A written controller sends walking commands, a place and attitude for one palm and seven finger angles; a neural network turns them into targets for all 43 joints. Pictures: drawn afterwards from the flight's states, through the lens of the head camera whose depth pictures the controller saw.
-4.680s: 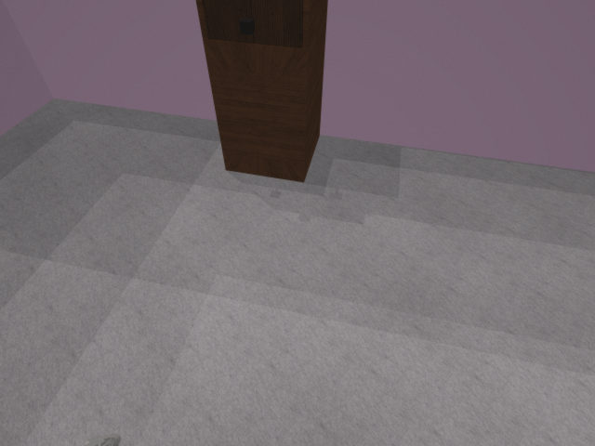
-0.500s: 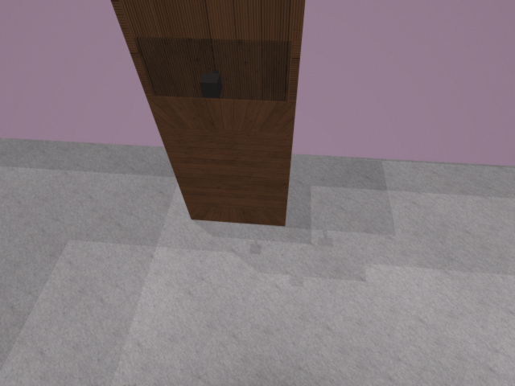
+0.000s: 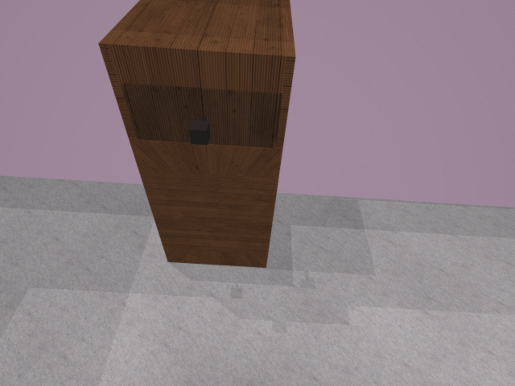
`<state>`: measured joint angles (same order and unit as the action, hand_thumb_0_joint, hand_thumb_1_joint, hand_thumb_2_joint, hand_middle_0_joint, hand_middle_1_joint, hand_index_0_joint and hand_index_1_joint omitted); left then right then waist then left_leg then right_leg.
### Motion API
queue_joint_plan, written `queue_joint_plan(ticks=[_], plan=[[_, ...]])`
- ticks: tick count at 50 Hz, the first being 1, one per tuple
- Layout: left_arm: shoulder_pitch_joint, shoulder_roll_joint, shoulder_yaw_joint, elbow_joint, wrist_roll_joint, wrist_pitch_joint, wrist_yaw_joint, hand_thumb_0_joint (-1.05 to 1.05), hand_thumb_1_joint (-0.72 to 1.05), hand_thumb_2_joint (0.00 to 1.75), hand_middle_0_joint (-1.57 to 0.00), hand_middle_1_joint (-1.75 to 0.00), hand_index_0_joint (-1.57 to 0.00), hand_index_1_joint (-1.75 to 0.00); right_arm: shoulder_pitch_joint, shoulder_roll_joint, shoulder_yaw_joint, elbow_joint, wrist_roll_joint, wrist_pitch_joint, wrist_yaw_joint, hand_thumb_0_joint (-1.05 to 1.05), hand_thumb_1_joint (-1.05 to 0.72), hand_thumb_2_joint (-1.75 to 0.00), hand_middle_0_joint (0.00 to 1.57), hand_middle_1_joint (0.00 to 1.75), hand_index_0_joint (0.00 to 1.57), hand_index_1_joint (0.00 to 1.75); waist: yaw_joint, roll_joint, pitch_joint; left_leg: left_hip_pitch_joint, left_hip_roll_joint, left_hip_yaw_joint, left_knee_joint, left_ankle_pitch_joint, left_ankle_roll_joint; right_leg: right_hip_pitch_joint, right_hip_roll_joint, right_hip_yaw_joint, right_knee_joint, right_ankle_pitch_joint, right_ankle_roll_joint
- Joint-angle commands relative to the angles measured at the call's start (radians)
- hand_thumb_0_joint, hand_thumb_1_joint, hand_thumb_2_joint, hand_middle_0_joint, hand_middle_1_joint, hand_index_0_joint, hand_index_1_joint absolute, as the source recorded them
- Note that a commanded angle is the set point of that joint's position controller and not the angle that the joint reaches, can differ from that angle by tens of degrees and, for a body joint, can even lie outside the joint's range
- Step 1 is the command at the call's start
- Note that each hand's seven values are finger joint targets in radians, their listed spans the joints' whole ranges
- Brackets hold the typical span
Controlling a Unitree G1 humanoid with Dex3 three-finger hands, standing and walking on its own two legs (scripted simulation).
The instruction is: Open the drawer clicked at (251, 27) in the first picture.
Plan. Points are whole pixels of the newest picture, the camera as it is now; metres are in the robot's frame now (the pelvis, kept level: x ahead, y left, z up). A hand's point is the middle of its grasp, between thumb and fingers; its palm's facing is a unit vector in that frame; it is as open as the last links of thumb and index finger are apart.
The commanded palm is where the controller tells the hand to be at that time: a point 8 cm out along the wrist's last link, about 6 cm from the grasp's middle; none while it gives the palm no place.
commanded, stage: take the last steps up to it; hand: left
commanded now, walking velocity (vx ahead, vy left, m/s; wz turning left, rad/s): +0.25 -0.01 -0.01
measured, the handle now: (201, 127) +0.70 +0.17 +0.00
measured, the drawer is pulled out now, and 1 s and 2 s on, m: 0.00 0.00 0.00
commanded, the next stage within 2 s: come to a stop and stand still in 0.32 s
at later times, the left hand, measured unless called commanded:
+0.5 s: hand out of the picture +0.15 +0.13 -0.16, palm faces +0.08 -0.98 -0.20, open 7.2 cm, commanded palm none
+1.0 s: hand (180, 371) +0.19 +0.14 -0.16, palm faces +0.05 -0.95 -0.30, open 7.3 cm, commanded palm none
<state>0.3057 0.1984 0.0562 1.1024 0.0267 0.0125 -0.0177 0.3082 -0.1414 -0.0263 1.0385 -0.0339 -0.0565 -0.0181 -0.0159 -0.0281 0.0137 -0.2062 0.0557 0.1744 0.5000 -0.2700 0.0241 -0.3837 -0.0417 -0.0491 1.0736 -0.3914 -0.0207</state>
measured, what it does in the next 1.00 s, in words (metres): walks ahead: right foot, then left foot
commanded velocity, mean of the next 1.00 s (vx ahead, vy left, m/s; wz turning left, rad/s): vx -0.01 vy -0.01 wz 0.01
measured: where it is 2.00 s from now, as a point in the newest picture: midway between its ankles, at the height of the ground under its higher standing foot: outside the picture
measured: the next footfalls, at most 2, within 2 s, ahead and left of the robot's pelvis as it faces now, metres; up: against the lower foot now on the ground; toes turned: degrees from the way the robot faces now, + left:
right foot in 0.26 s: +0.19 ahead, -0.15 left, +0.00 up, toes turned -8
left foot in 0.60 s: +0.26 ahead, +0.09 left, +0.00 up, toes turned +9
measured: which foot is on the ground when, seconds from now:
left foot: down 0.00-0.26, up 0.28-0.58, down 0.60-0.94, up 0.96-1.00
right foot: up 0.00-0.24, down 0.26-0.62, up 0.64-0.92, down 0.94-1.00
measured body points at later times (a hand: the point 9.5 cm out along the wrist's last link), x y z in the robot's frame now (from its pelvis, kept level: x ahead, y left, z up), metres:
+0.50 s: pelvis +0.14 -0.04 +0.00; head +0.15 -0.06 +0.45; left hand +0.15 +0.18 -0.15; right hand +0.17 -0.27 -0.16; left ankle +0.16 +0.09 -0.70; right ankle +0.15 -0.14 -0.74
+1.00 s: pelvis +0.15 -0.06 -0.01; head +0.16 -0.09 +0.44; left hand +0.18 +0.19 -0.14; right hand +0.23 -0.29 -0.17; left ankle +0.20 +0.08 -0.73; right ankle +0.14 -0.16 -0.74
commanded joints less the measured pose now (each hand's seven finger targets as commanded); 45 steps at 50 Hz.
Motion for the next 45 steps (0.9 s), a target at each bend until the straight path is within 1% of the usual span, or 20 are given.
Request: queue_joint_plan(ticks=[1,8,11,12,13,14,16,18,19,24,26,28,29,31,32,33,36,40,44,45], plan=[[-0.052,0.008,0.002,-0.088,-0.003,-0.026,-0.004,0.00,0.90,0.90,-0.20,-0.30,-0.20,-0.30,0.094,-0.136,-0.028,0.010,0.013,-0.017,-0.012,0.00,-0.90,-0.90,0.20,0.30,0.20,0.30,0.005,0.127,0.086,0.035,0.248,-0.226,-0.349,0.046,0.115,-0.144,-0.073,0.002,-0.089,0.072,0.028],[-0.106,-0.020,0.001,-0.109,0.001,-0.034,0.001,0.00,0.90,0.90,-0.20,-0.30,-0.20,-0.30,0.119,-0.139,-0.047,0.054,0.007,0.003,-0.003,0.00,-0.90,-0.90,0.20,0.30,0.20,0.30,-0.003,0.149,0.090,0.023,0.239,-0.167,-0.279,0.056,0.120,-0.009,-0.042,-0.076,-0.398,0.113,0.039],[0.016,0.015,0.010,-0.060,0.003,-0.049,0.008,0.00,0.90,0.90,-0.20,-0.30,-0.20,-0.30,0.108,-0.112,-0.043,0.066,0.012,0.010,-0.001,0.00,-0.90,-0.90,0.20,0.30,0.20,0.30,0.052,0.073,0.054,-0.046,0.167,-0.108,-0.092,0.026,0.058,0.224,-0.008,-0.101,-0.578,0.203,0.026],[0.106,0.067,0.021,-0.030,0.007,-0.060,0.014,0.00,0.90,0.90,-0.20,-0.30,-0.20,-0.30,0.109,-0.080,-0.035,0.061,0.019,0.006,0.003,0.00,-0.90,-0.90,0.20,0.30,0.20,0.30,0.094,-0.026,0.020,-0.157,0.108,-0.042,0.088,-0.019,0.021,0.370,-0.106,0.021,-0.632,0.160,-0.009],[0.201,0.169,0.040,-0.008,0.007,-0.070,0.025,0.00,0.90,0.90,-0.20,-0.30,-0.20,-0.30,0.119,-0.016,-0.021,0.037,0.025,0.004,0.011,0.00,-0.90,-0.90,0.20,0.30,0.20,0.30,0.112,-0.269,-0.024,-0.347,-0.004,0.025,0.351,-0.237,-0.022,0.498,-0.336,0.339,-0.761,0.175,-0.103],[0.241,0.201,0.043,-0.006,-0.010,-0.071,0.030,0.00,0.90,0.90,-0.20,-0.30,-0.20,-0.30,0.085,-0.061,-0.022,0.014,0.023,0.016,0.008,0.00,-0.90,-0.90,0.20,0.30,0.20,0.30,0.126,-0.256,-0.065,-0.364,0.007,-0.073,0.534,-0.360,-0.021,0.448,-0.417,0.476,-0.870,0.089,-0.165],[0.100,0.116,0.026,-0.029,-0.009,-0.066,0.041,0.00,0.90,0.90,-0.20,-0.30,-0.20,-0.30,0.023,-0.059,-0.036,0.013,0.019,0.024,0.011,0.00,-0.90,-0.90,0.20,0.30,0.20,0.30,0.074,-0.161,0.056,-0.400,0.068,-0.151,0.659,-0.200,-0.010,0.276,-0.376,0.379,-0.907,-0.018,-0.168],[0.029,0.047,0.010,-0.053,-0.002,-0.073,0.045,0.00,0.90,0.90,-0.20,-0.30,-0.20,-0.30,0.037,-0.035,-0.030,0.030,0.010,0.030,0.016,0.00,-0.90,-0.90,0.20,0.30,0.20,0.30,0.030,-0.054,0.067,-0.323,0.091,-0.144,0.590,-0.096,-0.026,0.170,-0.304,0.190,-0.889,0.168,-0.131],[0.018,0.040,0.005,-0.051,-0.001,-0.079,0.045,0.00,0.90,0.90,-0.20,-0.30,-0.20,-0.30,0.059,-0.022,-0.026,0.038,0.010,0.034,0.017,0.00,-0.90,-0.90,0.20,0.30,0.20,0.30,0.013,-0.072,0.052,-0.292,0.086,-0.130,0.537,-0.084,-0.035,0.166,-0.287,0.127,-0.877,0.274,-0.125],[0.004,0.049,-0.013,-0.039,-0.002,-0.066,0.046,0.00,0.90,0.90,-0.20,-0.30,-0.20,-0.30,0.028,-0.004,-0.002,0.038,0.023,0.045,0.010,0.00,-0.90,-0.90,0.20,0.30,0.20,0.30,0.010,-0.083,0.021,-0.160,0.035,-0.089,0.227,-0.027,-0.061,0.188,-0.222,0.005,-0.799,0.628,-0.117],[-0.004,0.067,-0.010,-0.031,-0.006,-0.050,0.053,0.00,0.90,0.90,-0.20,-0.30,-0.20,-0.30,0.011,-0.021,0.000,0.033,0.028,0.051,0.003,0.00,-0.90,-0.90,0.20,0.30,0.20,0.30,0.011,-0.105,0.007,-0.090,0.019,-0.087,0.121,0.032,-0.060,0.196,-0.205,-0.014,-0.747,0.669,-0.105],[-0.017,0.076,-0.008,-0.032,-0.012,-0.034,0.060,0.00,0.90,0.90,-0.20,-0.30,-0.20,-0.30,0.015,-0.056,-0.007,0.034,0.029,0.054,-0.001,0.00,-0.90,-0.90,0.20,0.30,0.20,0.30,-0.007,-0.072,0.009,0.028,0.028,-0.087,-0.031,0.211,-0.057,0.139,-0.187,-0.025,-0.670,0.588,-0.066],[0.007,0.059,-0.010,-0.036,-0.013,-0.024,0.060,0.00,0.90,0.90,-0.20,-0.30,-0.20,-0.30,0.009,-0.092,-0.014,0.027,0.026,0.049,-0.003,0.00,-0.90,-0.90,0.20,0.30,0.20,0.30,0.003,0.014,-0.001,0.091,0.075,-0.126,-0.054,0.427,-0.040,0.099,-0.142,-0.031,-0.613,0.485,-0.028],[0.058,0.022,-0.018,-0.051,-0.011,-0.005,0.068,0.00,0.90,0.90,-0.20,-0.30,-0.20,-0.30,-0.003,-0.173,-0.029,0.002,0.023,0.053,-0.011,0.00,-0.90,-0.90,0.20,0.30,0.20,0.30,0.021,0.159,0.005,0.080,0.231,-0.238,-0.085,0.686,0.051,0.086,-0.053,-0.064,-0.545,0.137,0.028],[0.064,0.014,-0.020,-0.047,-0.015,0.003,0.067,0.00,0.90,0.90,-0.20,-0.30,-0.20,-0.30,-0.033,-0.182,-0.031,-0.002,0.024,0.054,-0.018,0.00,-0.90,-0.90,0.20,0.30,0.20,0.30,0.022,0.269,0.001,0.051,0.267,-0.287,-0.139,0.727,0.097,0.099,-0.028,-0.079,-0.464,0.010,0.044],[0.050,0.030,-0.018,-0.051,-0.017,0.010,0.064,0.00,0.90,0.90,-0.20,-0.30,-0.20,-0.30,-0.043,-0.185,-0.033,-0.007,0.023,0.057,-0.024,0.00,-0.90,-0.90,0.20,0.30,0.20,0.30,0.014,0.311,-0.005,0.040,0.280,-0.306,-0.180,0.732,0.129,0.088,-0.018,-0.053,-0.347,-0.115,0.044],[0.039,0.034,-0.009,-0.059,-0.013,0.013,0.057,0.00,0.90,0.90,-0.20,-0.30,-0.20,-0.30,-0.095,-0.191,-0.046,-0.036,0.017,0.062,-0.034,0.00,-0.90,-0.90,0.20,0.30,0.20,0.30,0.013,0.216,-0.072,0.124,0.293,-0.285,-0.124,0.792,0.175,0.003,-0.019,0.016,-0.179,-0.169,0.037],[0.008,0.019,-0.001,-0.096,-0.012,0.017,0.051,0.00,0.90,0.90,-0.20,-0.30,-0.20,-0.30,-0.114,-0.211,-0.065,-0.053,0.013,0.072,-0.029,0.00,-0.90,-0.90,0.20,0.30,0.20,0.30,0.003,0.172,-0.123,0.149,0.284,-0.258,-0.115,0.684,0.170,-0.014,-0.011,0.022,-0.185,-0.141,0.046],[0.075,0.020,-0.001,-0.087,-0.010,0.010,0.051,0.00,0.90,0.90,-0.20,-0.30,-0.20,-0.30,-0.158,-0.193,-0.064,-0.063,0.017,0.075,-0.013,0.00,-0.90,-0.90,0.20,0.30,0.20,0.30,0.043,0.150,-0.100,-0.015,0.220,-0.216,-0.097,0.351,0.098,0.185,-0.006,-0.015,-0.521,0.089,0.041],[0.088,0.046,0.000,-0.083,-0.003,0.005,0.053,0.00,0.90,0.90,-0.20,-0.30,-0.20,-0.30,-0.154,-0.165,-0.062,-0.065,0.023,0.077,-0.008,0.00,-0.90,-0.90,0.20,0.30,0.20,0.30,0.049,0.059,-0.071,-0.073,0.159,-0.187,-0.038,0.197,0.051,0.227,-0.030,0.022,-0.677,0.185,0.040]])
